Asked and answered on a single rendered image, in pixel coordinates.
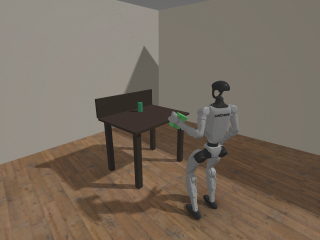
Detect right robot upper arm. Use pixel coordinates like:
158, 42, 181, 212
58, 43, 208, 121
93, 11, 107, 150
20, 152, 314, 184
228, 104, 239, 134

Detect left robot hand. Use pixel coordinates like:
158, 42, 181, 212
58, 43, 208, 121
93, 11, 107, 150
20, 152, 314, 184
168, 111, 179, 124

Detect humanoid robot torso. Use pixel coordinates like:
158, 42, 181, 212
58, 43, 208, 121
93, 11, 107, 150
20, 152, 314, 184
203, 102, 231, 159

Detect right robot hand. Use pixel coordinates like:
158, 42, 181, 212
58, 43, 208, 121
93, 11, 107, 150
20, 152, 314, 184
218, 139, 226, 145

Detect sponge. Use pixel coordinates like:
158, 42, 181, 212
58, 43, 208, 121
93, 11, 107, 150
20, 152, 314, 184
169, 112, 188, 129

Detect table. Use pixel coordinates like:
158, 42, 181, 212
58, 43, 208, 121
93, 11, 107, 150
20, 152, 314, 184
95, 89, 190, 189

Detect left robot thigh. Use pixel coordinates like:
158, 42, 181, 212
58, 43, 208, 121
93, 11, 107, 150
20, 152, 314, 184
186, 149, 208, 183

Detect robot right forearm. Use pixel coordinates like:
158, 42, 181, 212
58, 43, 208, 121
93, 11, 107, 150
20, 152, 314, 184
222, 130, 238, 142

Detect robot left forearm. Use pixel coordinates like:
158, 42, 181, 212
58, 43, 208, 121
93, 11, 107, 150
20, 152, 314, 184
176, 119, 200, 137

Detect left robot upper arm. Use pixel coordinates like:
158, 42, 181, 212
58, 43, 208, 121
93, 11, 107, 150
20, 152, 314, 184
194, 106, 210, 139

